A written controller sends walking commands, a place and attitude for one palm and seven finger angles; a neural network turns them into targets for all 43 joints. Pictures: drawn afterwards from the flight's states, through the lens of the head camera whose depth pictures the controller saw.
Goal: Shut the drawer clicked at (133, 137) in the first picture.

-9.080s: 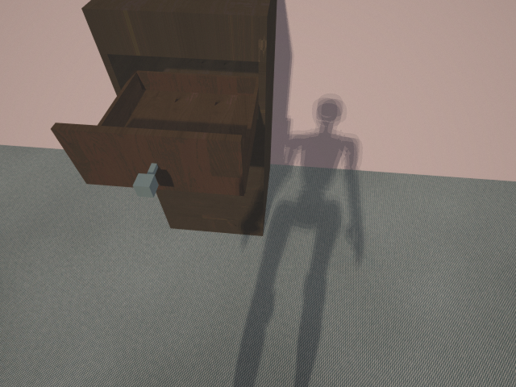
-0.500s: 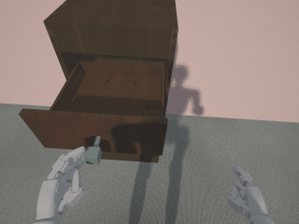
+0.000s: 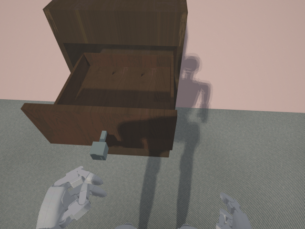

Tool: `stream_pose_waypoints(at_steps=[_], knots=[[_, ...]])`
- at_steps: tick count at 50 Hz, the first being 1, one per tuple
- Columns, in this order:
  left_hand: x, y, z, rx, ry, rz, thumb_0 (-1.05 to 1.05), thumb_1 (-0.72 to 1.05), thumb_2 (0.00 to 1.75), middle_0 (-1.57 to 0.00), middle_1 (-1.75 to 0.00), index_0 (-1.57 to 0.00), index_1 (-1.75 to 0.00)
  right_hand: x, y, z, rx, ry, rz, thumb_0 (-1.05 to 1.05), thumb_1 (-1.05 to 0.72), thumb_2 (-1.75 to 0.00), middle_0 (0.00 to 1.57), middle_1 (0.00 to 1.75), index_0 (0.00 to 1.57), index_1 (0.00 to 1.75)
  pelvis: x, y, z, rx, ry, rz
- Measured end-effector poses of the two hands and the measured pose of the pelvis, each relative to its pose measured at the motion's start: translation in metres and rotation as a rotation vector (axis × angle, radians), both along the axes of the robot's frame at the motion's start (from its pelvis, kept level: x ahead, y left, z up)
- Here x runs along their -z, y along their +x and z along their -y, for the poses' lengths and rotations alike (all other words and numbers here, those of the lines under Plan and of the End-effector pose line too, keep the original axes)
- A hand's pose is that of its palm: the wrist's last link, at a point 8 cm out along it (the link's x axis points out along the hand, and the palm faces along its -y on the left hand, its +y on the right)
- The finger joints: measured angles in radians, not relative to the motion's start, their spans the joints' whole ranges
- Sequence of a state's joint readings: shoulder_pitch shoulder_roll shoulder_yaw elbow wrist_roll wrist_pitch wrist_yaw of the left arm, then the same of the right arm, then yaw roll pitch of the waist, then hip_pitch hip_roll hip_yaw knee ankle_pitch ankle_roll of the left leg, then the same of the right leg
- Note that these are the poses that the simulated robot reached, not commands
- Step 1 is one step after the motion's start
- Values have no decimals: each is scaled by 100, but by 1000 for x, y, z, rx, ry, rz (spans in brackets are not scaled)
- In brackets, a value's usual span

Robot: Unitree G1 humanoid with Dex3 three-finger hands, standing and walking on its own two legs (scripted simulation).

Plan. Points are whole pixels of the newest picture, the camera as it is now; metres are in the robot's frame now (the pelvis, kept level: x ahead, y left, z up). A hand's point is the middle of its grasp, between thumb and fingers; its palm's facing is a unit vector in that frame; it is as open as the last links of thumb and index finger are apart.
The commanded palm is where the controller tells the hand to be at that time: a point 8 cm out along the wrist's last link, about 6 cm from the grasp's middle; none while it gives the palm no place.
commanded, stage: raise the hand and make a fist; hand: left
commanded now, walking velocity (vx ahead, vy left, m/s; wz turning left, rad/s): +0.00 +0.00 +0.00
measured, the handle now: (101, 144) +0.32 +0.16 +0.04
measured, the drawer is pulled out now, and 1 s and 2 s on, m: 0.30 0.30 0.30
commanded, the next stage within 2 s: bring the fist close to the handle in 1.06 s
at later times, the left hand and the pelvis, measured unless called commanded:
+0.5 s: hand (78, 197) +0.17 +0.14 +0.13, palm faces +0.03 -1.00 -0.02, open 3.2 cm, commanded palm +0.12 +0.19 +0.13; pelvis +0.02 +0.01 +0.01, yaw +1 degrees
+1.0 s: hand (84, 204) +0.16 +0.13 +0.13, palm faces -0.02 -1.00 -0.06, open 3.3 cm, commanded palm +0.12 +0.18 +0.14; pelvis +0.02 +0.00 +0.02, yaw +1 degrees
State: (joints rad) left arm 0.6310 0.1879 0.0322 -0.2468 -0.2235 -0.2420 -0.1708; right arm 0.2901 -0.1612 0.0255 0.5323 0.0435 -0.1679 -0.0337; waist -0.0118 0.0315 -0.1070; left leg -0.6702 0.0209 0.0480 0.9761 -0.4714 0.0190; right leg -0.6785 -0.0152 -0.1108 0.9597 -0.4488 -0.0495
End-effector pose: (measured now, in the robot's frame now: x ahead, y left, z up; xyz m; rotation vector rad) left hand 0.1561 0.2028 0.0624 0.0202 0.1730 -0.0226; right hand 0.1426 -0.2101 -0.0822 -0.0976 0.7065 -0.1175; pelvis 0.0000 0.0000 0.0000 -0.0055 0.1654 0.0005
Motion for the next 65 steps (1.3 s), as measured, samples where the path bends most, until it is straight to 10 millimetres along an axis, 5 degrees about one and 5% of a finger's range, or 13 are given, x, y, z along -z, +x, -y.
stream_pose_waypoints(at_steps=[5, 10, 15, 21, 25, 30, 39, 51, 65], knots=[[-24, -17, -15, -118, 29, 121, 1, 90, 90, -97, -113, -97, -113, -8, 1, 20, -19, -74, 10, 1, -90, -90, 20, 30, 20, 30, 0, 3, -3, -12, -9, 2], [-27, -17, 6, -15, -10, 165, 1, 90, 90, -107, -124, -107, -124, -20, 25, 26, -47, -111, 95, 1, -90, -90, 20, 30, 20, 30, 3, 3, -7, -23, -17, 2], [-28, -8, 13, 49, 9, 132, 1, 90, 90, -117, -135, -117, -135, -37, 50, 15, -41, -90, 185, 1, -91, -90, 20, 30, 20, 30, 0, 7, -8, -13, -12, 12], [-56, -6, -2, -68, 21, 194, 1, 90, 90, -129, -148, -129, -148, -51, 71, -8, -79, -29, 246, 1, -91, -90, 20, 30, 20, 30, -7, 17, -8, -15, -14, 34], [-65, -10, 6, -55, 2, 201, 1, 90, 90, -135, -154, -135, -154, -54, 77, -19, -122, -6, 254, 1, -90, -90, 20, 30, 20, 30, -10, 20, -9, -22, -16, 49], [-66, -17, 19, 14, 6, 144, 1, 90, 90, -138, -158, -138, -158, -54, 77, -23, -139, 5, 246, 1, -90, -90, 20, 30, 20, 30, -12, 20, -9, -23, -13, 62], [-84, -22, 11, -53, 23, 207, 1, 90, 90, -140, -160, -140, -160, -51, 65, -13, -124, -1, 227, 1, -90, -90, 20, 30, 20, 30, -15, 18, -6, -25, -12, 80], [-75, -18, 17, -9, 45, 160, 1, 89, 90, -140, -160, -140, -160, -50, 51, 8, -72, -29, 215, 1, -90, -90, 20, 30, 20, 30, -16, 15, 1, -17, -5, 87], [-62, -6, 24, 4, 14, 134, 1, 90, 90, -140, -160, -141, -160, -49, 56, 8, -96, -33, 214, 1, -90, -90, 20, 30, 20, 30, -18, 16, 3, -23, -3, 78]])
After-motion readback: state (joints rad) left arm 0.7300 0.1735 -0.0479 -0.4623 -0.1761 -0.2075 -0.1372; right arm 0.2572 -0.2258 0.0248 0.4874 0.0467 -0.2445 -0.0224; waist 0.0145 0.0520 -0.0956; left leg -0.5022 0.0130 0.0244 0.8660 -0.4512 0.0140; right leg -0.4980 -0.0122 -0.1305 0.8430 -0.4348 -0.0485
